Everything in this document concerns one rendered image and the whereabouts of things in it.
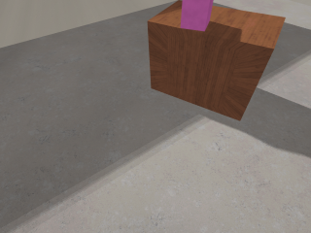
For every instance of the pedestal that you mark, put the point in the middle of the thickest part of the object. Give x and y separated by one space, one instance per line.
217 69

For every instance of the carton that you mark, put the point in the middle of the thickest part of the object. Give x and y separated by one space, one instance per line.
196 14

